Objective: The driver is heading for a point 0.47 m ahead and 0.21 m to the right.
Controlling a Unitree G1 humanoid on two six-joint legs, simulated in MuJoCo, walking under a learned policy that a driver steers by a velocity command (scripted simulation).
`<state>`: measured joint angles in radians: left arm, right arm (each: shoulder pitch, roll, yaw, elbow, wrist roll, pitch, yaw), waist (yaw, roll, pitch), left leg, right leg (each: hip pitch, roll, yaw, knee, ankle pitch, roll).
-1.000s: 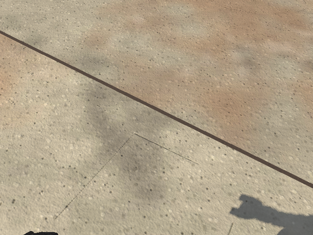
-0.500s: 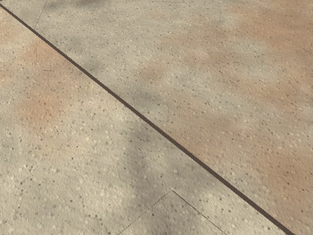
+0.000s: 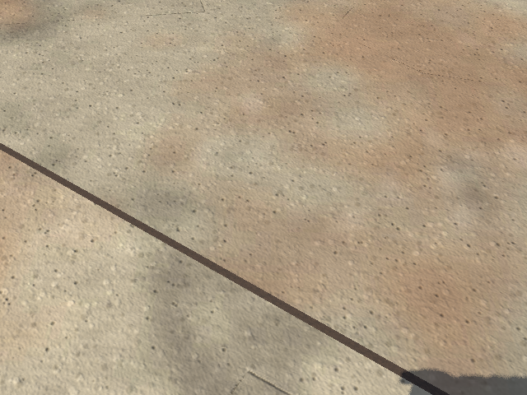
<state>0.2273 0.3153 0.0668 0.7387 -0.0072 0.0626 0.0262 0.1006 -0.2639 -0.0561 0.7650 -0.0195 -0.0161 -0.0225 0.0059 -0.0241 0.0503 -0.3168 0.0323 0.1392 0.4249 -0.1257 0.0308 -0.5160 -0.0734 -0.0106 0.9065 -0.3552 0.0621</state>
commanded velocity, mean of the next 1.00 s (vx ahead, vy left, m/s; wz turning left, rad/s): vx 0.13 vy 0.00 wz -0.57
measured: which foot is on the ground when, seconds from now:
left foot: down 0.00-0.10, up 0.12-0.54, down 0.56-1.00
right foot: up 0.00-0.08, down 0.10-0.56, up 0.58-1.00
